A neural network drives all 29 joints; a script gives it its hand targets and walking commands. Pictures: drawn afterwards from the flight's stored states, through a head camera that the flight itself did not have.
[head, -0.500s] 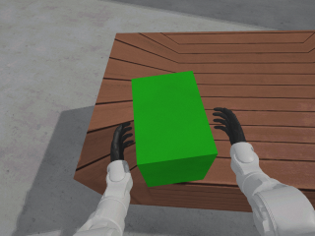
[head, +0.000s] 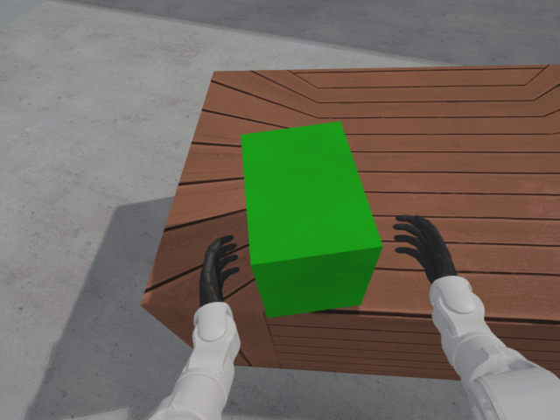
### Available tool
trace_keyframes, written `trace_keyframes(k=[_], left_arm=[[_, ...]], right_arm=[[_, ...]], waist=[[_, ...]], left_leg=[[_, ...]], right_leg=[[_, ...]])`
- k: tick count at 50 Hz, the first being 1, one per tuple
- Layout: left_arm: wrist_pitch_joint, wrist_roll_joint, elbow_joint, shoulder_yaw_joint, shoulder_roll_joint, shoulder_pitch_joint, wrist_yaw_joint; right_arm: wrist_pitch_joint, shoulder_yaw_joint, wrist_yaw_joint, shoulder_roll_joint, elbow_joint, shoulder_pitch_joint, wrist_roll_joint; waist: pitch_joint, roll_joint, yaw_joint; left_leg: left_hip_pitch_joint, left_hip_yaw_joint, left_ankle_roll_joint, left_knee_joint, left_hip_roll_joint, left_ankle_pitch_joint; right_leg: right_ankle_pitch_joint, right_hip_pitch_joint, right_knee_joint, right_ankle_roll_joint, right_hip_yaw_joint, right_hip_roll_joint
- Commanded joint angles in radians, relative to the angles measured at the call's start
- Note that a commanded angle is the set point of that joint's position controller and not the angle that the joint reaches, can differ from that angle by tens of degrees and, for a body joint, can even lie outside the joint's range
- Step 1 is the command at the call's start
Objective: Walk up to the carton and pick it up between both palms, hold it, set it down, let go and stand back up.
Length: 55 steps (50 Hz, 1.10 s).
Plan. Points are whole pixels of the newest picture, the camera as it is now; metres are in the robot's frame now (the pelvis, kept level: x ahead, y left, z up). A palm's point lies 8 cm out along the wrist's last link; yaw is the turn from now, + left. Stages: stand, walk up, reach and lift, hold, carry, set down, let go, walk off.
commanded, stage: set down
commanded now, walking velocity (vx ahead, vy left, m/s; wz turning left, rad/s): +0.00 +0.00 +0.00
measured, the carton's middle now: (302, 222) +0.46 +0.01 -0.06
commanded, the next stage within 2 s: none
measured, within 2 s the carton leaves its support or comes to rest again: neither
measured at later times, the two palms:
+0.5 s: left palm (206, 335) +0.26 +0.15 -0.04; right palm (456, 320) +0.29 -0.21 -0.05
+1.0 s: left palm (199, 352) +0.23 +0.15 -0.02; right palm (478, 356) +0.24 -0.23 -0.04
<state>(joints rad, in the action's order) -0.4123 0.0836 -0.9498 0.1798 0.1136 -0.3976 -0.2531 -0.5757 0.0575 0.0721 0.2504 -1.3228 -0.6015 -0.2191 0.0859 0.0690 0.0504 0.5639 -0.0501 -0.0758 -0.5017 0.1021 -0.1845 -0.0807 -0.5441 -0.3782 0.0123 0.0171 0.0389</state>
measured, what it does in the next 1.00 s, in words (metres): stands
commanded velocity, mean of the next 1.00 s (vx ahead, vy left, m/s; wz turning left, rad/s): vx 0.00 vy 0.00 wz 0.00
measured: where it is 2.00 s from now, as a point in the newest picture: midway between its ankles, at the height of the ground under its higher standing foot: outside the picture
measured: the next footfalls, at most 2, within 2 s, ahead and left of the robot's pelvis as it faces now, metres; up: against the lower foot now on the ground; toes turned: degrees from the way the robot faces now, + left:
none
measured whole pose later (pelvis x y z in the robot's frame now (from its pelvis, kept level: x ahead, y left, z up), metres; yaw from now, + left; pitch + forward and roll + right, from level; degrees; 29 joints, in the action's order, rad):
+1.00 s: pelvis +0.00 -0.01 +0.00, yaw +0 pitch +8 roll -1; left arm -0.35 0.05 -0.61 0.00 0.08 0.02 -0.25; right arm -0.61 0.06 0.15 0.28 -1.02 -0.08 -0.22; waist 0.09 0.03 0.05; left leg 0.42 -0.05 -0.07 -0.46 0.10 -0.18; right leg -0.10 -0.42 -0.38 0.02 0.02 0.04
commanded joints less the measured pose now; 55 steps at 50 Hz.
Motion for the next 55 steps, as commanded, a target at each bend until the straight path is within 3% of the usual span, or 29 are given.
trace_keyframes(k=[1,2,4,7,8,9,17,19,26,28,31,37,41,42,44,50,53,55], left_arm=[[-0.039,-0.004,0.297,-0.072,-0.063,0.003,0.007],[-0.041,-0.006,0.328,-0.088,-0.053,0.031,0.009],[-0.047,0.000,0.325,-0.070,-0.068,0.030,0.011],[-0.063,-0.015,0.386,-0.107,-0.057,0.078,0.013],[-0.065,-0.021,0.373,-0.100,-0.073,0.073,0.011],[-0.063,-0.019,0.426,-0.128,-0.049,0.131,0.009],[-0.053,-0.036,0.498,-0.178,-0.046,0.232,0.008],[-0.054,-0.044,0.509,-0.182,-0.053,0.241,0.006],[-0.047,-0.041,0.590,-0.227,-0.035,0.365,0.007],[-0.042,-0.043,0.591,-0.226,-0.042,0.361,0.005],[-0.032,-0.029,0.630,-0.240,-0.036,0.433,0.002],[-0.008,-0.032,0.632,-0.262,-0.031,0.437,0.000],[-0.003,-0.032,0.612,-0.235,-0.073,0.397,-0.007],[0.005,-0.033,0.617,-0.255,-0.067,0.400,-0.010],[0.014,-0.037,0.605,-0.241,-0.075,0.438,-0.008],[0.032,-0.061,0.576,-0.231,-0.108,0.407,0.008],[0.049,-0.057,0.558,-0.239,-0.116,0.439,0.020],[0.051,-0.068,0.580,-0.239,-0.117,0.454,0.024]], right_arm=[[-0.052,0.085,0.007,0.186,0.151,-0.069,-0.094],[-0.060,0.088,0.009,0.194,0.157,-0.042,-0.105],[-0.071,0.086,0.011,0.192,0.198,-0.042,-0.098],[-0.095,0.059,0.011,0.211,0.242,0.002,-0.093],[-0.093,0.063,0.015,0.216,0.254,-0.011,-0.094],[-0.101,0.070,0.022,0.215,0.255,0.063,-0.111],[-0.108,0.045,0.050,0.231,0.294,0.180,-0.100],[-0.113,0.036,0.053,0.223,0.333,0.192,-0.090],[-0.131,0.006,0.066,0.243,0.383,0.337,-0.091],[-0.131,0.011,0.072,0.240,0.415,0.334,-0.097],[-0.132,-0.003,0.074,0.241,0.404,0.415,-0.102],[-0.114,0.002,0.091,0.224,0.393,0.460,-0.108],[-0.090,0.013,0.087,0.203,0.413,0.453,-0.111],[-0.083,-0.006,0.087,0.213,0.378,0.461,-0.105],[-0.074,0.011,0.082,0.215,0.411,0.498,-0.117],[-0.052,0.010,0.071,0.192,0.459,0.486,-0.106],[-0.043,0.016,0.069,0.165,0.457,0.536,-0.109],[-0.037,0.018,0.073,0.177,0.465,0.536,-0.106]], waist=[[0.440,-0.135,0.083],[0.458,-0.123,0.074],[0.463,-0.138,0.086],[0.472,-0.155,0.061],[0.464,-0.160,0.071],[0.468,-0.140,0.051],[0.414,-0.158,0.028],[0.397,-0.184,0.038],[0.387,-0.182,-0.001],[0.362,-0.180,0.011],[0.320,-0.162,-0.002],[0.202,-0.155,-0.013],[0.149,-0.160,0.003],[0.134,-0.158,-0.017],[0.110,-0.176,-0.003],[0.097,-0.185,-0.002],[0.093,-0.183,-0.014],[0.116,-0.187,-0.006]], left_leg=[[-0.284,0.126,0.017,0.019,-0.095,0.238],[-0.300,0.121,0.016,0.014,-0.094,0.282],[-0.285,0.126,0.017,0.012,-0.098,0.268],[-0.298,0.120,0.020,0.014,-0.096,0.284],[-0.284,0.124,0.018,0.011,-0.098,0.265],[-0.331,0.113,0.016,0.013,-0.092,0.294],[-0.338,0.097,0.026,0.028,-0.090,0.254],[-0.328,0.100,0.030,0.037,-0.092,0.228],[-0.356,0.091,0.033,0.056,-0.094,0.249],[-0.358,0.095,0.035,0.064,-0.096,0.226],[-0.400,0.090,0.035,0.083,-0.094,0.229],[-0.391,0.082,0.048,0.113,-0.097,0.122],[-0.375,0.097,0.053,0.130,-0.102,0.027],[-0.390,0.087,0.055,0.130,-0.099,0.006],[-0.406,0.092,0.056,0.144,-0.102,0.017],[-0.385,0.105,0.060,0.149,-0.111,-0.031],[-0.405,0.104,0.065,0.145,-0.114,-0.029],[-0.426,0.101,0.060,0.143,-0.112,0.007]], right_leg=[[-0.026,0.325,-0.054,0.026,0.007,0.044],[0.030,0.352,-0.062,0.027,0.007,0.046],[0.019,0.357,-0.064,0.023,0.008,0.043],[0.081,0.396,-0.072,0.019,0.014,0.046],[0.033,0.378,-0.069,0.018,0.014,0.042],[0.062,0.386,-0.066,0.025,0.021,0.049],[0.003,0.376,-0.053,0.029,0.013,0.038],[-0.013,0.383,-0.053,0.023,0.014,0.037],[0.047,0.441,-0.058,0.025,0.015,0.035],[0.005,0.439,-0.050,0.026,0.015,0.029],[0.032,0.475,-0.050,0.027,0.017,0.029],[-0.104,0.437,-0.025,0.030,0.003,0.018],[-0.220,0.423,-0.010,0.028,-0.008,0.007],[-0.241,0.397,-0.004,0.030,-0.006,0.008],[-0.236,0.414,0.010,0.030,-0.007,0.008],[-0.300,0.415,0.023,0.020,-0.022,-0.009],[-0.281,0.421,0.034,0.022,-0.034,-0.021],[-0.254,0.412,0.035,0.021,-0.024,-0.015]])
